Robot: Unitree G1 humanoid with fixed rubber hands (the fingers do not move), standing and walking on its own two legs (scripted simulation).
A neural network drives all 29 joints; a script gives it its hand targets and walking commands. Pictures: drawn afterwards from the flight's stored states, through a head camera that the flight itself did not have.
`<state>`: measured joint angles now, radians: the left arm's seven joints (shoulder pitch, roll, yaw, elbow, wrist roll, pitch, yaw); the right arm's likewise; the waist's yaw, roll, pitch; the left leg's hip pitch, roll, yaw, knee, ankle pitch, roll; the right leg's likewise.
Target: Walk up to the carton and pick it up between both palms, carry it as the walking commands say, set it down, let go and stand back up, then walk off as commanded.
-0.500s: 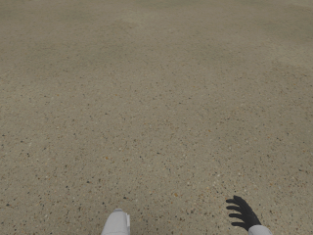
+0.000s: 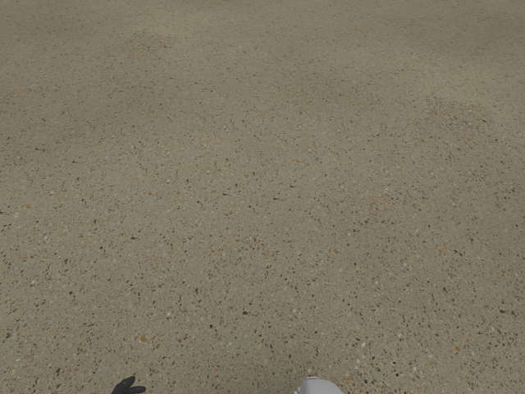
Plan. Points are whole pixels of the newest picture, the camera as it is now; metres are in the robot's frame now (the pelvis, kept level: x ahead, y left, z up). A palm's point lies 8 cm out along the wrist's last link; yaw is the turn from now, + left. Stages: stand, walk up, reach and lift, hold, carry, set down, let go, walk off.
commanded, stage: stand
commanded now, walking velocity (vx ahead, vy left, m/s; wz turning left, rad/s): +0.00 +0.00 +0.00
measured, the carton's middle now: out of the picture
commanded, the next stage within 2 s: walk off in 1.48 s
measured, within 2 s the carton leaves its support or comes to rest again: neither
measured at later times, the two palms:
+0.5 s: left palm out of the picture +0.07 +0.19 -0.14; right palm out of the picture +0.05 -0.27 -0.14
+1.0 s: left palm out of the picture +0.04 +0.18 -0.14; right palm out of the picture +0.02 -0.24 -0.15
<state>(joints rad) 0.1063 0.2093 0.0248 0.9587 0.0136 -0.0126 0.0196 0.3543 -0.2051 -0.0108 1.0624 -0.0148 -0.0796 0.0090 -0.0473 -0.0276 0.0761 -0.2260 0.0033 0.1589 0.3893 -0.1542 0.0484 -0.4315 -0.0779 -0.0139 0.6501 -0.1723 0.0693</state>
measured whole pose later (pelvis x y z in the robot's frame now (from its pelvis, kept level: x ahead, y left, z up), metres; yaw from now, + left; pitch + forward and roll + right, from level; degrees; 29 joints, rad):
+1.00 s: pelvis +0.06 -0.04 +0.00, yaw +1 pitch -1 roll +0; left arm 0.30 0.13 0.00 1.16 0.01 -0.01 0.04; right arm 0.36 -0.12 0.01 1.17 -0.01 -0.01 -0.05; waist 0.00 0.01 0.01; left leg -0.12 0.07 0.11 0.38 -0.25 -0.03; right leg -0.19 0.00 -0.08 0.39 -0.18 -0.02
